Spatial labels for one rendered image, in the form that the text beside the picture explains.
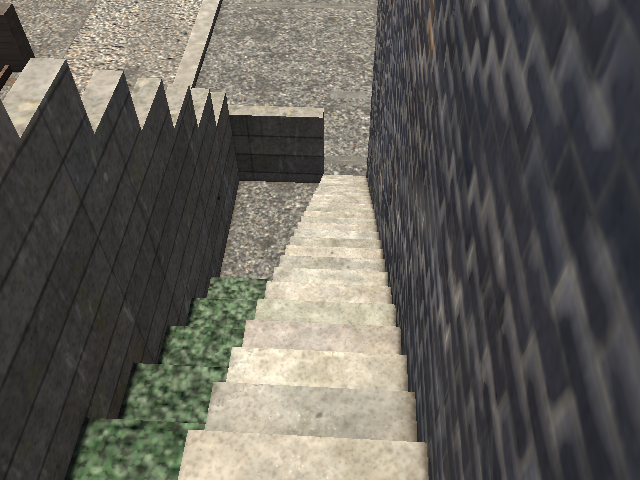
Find stairs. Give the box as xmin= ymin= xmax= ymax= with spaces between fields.
xmin=178 ymin=174 xmax=429 ymax=480

